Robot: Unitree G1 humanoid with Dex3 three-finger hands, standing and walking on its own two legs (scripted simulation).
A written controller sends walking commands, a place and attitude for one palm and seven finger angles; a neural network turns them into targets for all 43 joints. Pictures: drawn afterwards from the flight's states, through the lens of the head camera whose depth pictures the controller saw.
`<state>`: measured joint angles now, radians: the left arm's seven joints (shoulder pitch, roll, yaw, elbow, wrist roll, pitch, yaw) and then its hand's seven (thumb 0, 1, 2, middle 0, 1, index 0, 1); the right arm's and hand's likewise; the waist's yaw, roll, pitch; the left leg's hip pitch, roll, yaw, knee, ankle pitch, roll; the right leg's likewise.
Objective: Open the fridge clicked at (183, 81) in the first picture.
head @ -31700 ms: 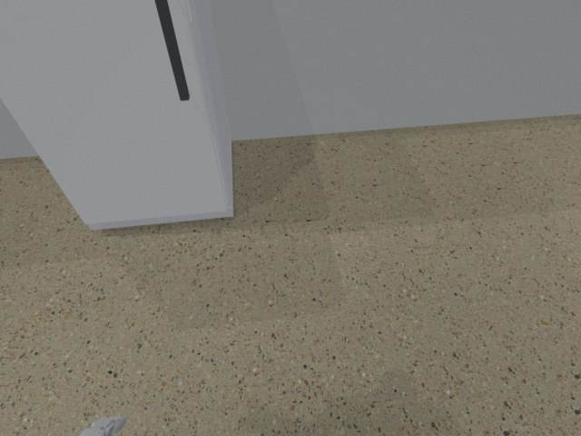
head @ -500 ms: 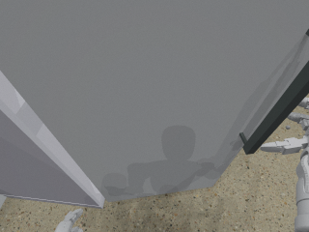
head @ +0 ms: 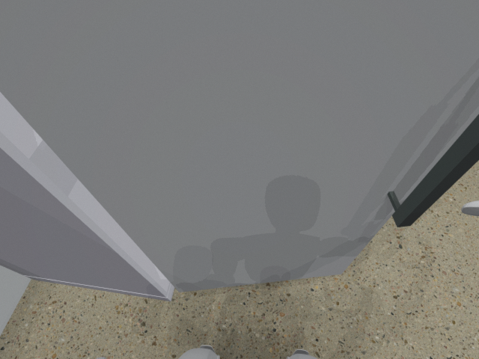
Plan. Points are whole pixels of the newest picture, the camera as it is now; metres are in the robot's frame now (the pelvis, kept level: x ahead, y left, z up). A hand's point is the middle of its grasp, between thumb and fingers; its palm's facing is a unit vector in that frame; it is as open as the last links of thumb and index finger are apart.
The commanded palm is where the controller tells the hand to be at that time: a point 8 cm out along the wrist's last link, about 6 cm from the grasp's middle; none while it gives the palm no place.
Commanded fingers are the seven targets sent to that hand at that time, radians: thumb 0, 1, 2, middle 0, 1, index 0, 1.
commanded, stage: slip the hand off the handle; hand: right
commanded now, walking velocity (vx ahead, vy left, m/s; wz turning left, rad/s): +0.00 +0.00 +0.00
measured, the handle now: (446, 149) +0.42 -0.26 +0.13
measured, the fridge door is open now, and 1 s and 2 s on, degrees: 76 76 76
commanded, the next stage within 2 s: draw the hand back to the body in 0.66 s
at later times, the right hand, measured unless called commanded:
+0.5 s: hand out of the picture +0.32 -0.37 +0.10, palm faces +0.40 +0.88 -0.25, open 14.7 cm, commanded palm +0.27 -0.40 +0.11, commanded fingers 0.00 0.55 -0.20 0.25 1.15 0.25 1.15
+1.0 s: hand out of the picture +0.27 -0.33 +0.13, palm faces +0.06 +1.00 -0.06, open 14.7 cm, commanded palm +0.21 -0.39 +0.13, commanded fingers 0.00 0.55 -0.20 0.25 1.15 0.25 1.15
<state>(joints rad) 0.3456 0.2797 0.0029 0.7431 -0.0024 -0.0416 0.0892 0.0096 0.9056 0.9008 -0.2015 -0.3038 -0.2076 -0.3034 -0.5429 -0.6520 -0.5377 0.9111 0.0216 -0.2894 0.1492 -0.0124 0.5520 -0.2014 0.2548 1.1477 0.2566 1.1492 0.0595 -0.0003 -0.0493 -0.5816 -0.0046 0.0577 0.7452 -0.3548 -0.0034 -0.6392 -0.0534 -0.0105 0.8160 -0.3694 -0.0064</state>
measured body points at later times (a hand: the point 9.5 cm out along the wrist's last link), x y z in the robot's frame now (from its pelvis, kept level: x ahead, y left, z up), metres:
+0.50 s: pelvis +0.00 -0.01 +0.00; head +0.05 -0.03 +0.45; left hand +0.14 +0.25 -0.10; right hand +0.29 -0.42 +0.11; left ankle +0.01 +0.13 -0.71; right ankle +0.02 -0.11 -0.71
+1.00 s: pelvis +0.00 +0.00 +0.01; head +0.02 -0.01 +0.46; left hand +0.17 +0.25 -0.07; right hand +0.26 -0.38 +0.13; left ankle +0.01 +0.13 -0.71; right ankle +0.02 -0.11 -0.71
